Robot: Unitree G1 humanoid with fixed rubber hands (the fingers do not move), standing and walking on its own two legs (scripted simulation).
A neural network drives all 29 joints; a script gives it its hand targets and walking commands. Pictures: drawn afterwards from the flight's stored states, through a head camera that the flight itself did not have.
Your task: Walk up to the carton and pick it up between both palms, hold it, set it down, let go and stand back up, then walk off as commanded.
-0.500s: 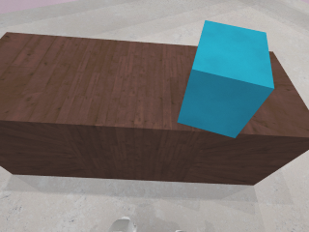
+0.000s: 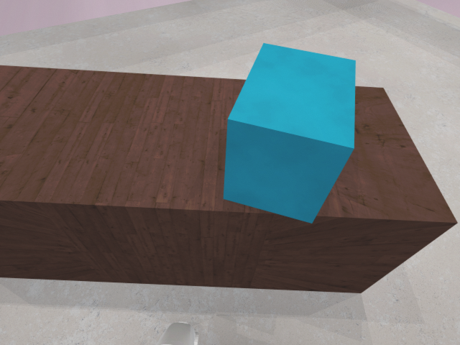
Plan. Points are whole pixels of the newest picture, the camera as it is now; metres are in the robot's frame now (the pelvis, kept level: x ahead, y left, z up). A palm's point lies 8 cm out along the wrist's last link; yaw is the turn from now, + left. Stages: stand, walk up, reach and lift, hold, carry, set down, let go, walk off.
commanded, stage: walk up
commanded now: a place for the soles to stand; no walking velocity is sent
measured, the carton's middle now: (287, 131) +0.62 -0.09 +0.00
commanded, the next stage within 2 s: none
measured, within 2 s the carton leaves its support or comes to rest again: neither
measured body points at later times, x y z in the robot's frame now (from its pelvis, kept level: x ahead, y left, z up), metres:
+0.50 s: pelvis +0.04 -0.06 +0.00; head +0.06 -0.02 +0.45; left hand +0.10 +0.26 -0.13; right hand +0.10 -0.41 -0.06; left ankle +0.09 +0.10 -0.69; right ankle +0.04 -0.17 -0.66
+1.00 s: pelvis +0.07 -0.08 +0.00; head +0.11 -0.05 +0.44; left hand +0.13 +0.24 -0.12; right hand +0.20 -0.39 -0.09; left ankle +0.09 +0.05 -0.69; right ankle +0.07 -0.20 -0.67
